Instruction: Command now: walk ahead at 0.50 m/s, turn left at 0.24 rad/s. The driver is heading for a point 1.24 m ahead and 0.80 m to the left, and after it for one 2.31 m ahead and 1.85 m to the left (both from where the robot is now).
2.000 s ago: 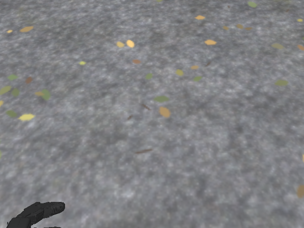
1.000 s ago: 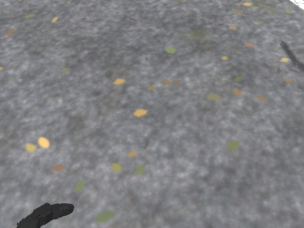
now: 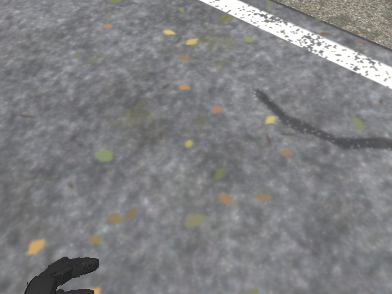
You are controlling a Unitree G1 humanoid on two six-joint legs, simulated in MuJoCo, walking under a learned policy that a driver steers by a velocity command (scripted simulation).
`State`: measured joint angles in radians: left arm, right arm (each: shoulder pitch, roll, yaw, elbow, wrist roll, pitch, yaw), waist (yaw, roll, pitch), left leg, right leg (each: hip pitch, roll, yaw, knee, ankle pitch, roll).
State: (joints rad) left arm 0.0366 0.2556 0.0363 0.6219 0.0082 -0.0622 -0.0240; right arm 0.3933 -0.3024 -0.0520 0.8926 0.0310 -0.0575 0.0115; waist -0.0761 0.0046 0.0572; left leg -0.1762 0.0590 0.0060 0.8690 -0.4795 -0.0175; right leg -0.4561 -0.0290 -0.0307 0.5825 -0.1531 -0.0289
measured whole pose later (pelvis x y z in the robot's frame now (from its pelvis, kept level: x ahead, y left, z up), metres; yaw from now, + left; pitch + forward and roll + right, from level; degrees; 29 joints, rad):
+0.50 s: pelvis +0.27 +0.06 -0.01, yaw +16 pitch +1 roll -2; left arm 0.28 0.29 0.08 0.85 -0.01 -0.05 0.01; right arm 0.11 -0.30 -0.07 0.69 0.03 -0.02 0.05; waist 0.02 0.01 0.07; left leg -0.52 -0.01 0.06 0.68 -0.19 0.11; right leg -0.08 -0.08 -0.15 0.89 -0.53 0.05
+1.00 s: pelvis +0.56 +0.13 +0.00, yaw +34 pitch +2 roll -2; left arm 0.05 0.27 0.05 0.71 0.00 -0.13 -0.03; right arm 0.37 -0.31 -0.08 0.74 0.03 -0.02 -0.02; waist -0.06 0.03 0.01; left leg -0.20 -0.08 -0.21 0.89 -0.53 0.04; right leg -0.45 0.05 0.01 0.54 -0.14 -0.01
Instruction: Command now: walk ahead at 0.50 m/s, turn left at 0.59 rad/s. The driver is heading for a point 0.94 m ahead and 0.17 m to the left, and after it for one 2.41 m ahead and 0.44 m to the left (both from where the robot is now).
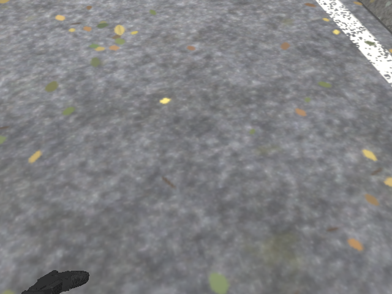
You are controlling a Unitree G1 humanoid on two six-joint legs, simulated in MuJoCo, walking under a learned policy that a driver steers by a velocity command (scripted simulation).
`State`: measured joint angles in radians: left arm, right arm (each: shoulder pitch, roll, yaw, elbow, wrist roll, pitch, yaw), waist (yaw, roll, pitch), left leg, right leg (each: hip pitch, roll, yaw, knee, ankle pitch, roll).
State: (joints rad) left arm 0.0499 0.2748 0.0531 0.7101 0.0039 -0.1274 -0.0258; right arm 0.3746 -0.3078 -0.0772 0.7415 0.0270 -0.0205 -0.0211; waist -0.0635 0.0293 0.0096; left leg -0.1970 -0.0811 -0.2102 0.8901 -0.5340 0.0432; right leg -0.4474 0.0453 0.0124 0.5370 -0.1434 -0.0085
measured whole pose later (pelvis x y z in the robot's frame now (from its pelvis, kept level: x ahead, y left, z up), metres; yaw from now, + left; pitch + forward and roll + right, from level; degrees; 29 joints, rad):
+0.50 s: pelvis +0.26 +0.06 -0.01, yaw +18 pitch +2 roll -1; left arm 0.31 0.32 0.07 0.87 -0.01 -0.05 0.00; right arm 0.08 -0.29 -0.06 0.57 0.02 -0.02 0.04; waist 0.06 0.01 0.07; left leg -0.52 -0.02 0.05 0.64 -0.14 0.10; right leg -0.05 -0.09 -0.16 0.77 -0.48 0.03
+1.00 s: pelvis +0.55 +0.12 +0.00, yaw +22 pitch +2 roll +1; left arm 0.05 0.27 0.03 0.75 0.00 -0.10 -0.05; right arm 0.40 -0.31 -0.07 0.81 0.01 -0.04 -0.01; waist -0.06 -0.02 0.01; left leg 0.05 -0.04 -0.03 0.40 -0.46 0.03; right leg -0.49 -0.02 -0.02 0.50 -0.05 -0.04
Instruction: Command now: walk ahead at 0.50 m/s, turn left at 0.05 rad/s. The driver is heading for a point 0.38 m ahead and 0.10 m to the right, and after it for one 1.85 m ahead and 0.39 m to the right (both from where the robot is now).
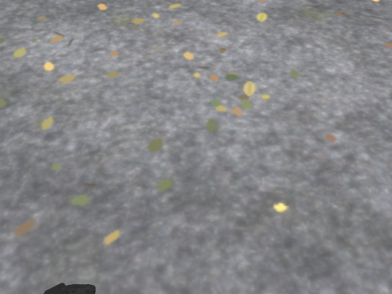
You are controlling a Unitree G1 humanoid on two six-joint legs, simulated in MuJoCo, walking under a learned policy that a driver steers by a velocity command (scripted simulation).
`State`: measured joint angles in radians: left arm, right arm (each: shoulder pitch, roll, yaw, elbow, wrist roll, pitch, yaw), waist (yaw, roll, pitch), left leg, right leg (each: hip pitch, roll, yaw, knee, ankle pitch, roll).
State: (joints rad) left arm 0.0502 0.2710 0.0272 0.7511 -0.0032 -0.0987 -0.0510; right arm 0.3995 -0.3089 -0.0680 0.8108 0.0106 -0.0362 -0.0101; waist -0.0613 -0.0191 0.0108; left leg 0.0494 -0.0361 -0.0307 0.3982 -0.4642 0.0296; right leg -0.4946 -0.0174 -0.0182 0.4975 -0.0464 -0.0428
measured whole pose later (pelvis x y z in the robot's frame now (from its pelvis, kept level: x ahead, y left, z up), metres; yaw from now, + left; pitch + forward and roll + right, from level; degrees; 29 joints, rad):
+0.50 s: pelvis +0.26 +0.01 +0.00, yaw -6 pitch +2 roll -2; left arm 0.36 0.30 0.06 0.89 -0.01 -0.03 0.01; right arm 0.03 -0.26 -0.04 0.69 -0.03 -0.09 0.01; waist 0.09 0.01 0.04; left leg -0.48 0.02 -0.03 0.48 0.01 0.02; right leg -0.12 0.05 0.06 0.60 -0.47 -0.01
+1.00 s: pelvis +0.31 -0.02 +0.02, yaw -21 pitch +1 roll +2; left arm 0.21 0.29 0.06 0.72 0.02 0.03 0.01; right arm 0.09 -0.31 -0.09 0.83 0.00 0.03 -0.03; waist 0.01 0.03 0.04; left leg -0.50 0.04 0.04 0.97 -0.46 -0.04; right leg -0.31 -0.01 -0.01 0.55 -0.26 -0.04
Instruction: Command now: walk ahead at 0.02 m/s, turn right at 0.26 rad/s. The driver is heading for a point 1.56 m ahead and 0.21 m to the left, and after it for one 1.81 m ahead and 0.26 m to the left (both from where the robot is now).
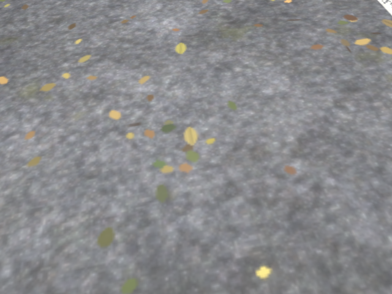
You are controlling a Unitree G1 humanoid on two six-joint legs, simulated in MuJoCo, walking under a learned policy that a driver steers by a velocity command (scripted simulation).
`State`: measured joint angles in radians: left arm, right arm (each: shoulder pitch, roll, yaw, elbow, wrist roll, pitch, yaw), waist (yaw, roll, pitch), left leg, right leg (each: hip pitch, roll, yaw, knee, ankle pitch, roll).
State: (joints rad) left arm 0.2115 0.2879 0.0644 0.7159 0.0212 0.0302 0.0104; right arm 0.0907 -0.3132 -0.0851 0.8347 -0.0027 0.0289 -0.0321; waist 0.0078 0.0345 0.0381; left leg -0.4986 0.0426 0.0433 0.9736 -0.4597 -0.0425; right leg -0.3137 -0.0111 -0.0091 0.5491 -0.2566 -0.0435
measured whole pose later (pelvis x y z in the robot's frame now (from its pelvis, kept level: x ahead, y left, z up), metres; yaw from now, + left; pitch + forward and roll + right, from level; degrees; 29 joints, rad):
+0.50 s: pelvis +0.01 +0.02 +0.00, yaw -2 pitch -2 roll +0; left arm 0.15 0.25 0.05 0.88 0.01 0.02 0.02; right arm 0.14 -0.25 -0.04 1.00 -0.01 -0.01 -0.02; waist 0.00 -0.01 0.04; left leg -0.17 0.02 0.00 0.47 -0.26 -0.02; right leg -0.20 0.03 0.01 0.47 -0.24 -0.02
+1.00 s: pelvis +0.01 +0.02 +0.00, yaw -2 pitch -2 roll +0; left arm 0.17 0.23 0.04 1.06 0.00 0.01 0.03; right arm 0.16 -0.24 -0.02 1.10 -0.01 0.00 -0.03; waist 0.00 0.00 0.04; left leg -0.16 0.01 0.00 0.45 -0.26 -0.01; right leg -0.19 0.01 0.01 0.46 -0.23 -0.01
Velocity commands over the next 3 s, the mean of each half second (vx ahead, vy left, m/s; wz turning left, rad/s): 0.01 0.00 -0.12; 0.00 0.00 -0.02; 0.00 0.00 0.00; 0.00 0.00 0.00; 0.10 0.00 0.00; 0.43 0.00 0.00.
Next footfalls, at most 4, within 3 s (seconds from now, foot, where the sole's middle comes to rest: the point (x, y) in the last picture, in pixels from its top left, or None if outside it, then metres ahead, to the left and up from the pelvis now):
0.26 left None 0.05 0.15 -0.77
2.96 left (190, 292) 0.48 0.12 -0.77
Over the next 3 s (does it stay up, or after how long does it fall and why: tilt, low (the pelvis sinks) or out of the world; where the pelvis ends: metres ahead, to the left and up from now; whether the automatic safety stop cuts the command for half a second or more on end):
stays up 0.31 0.03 -0.03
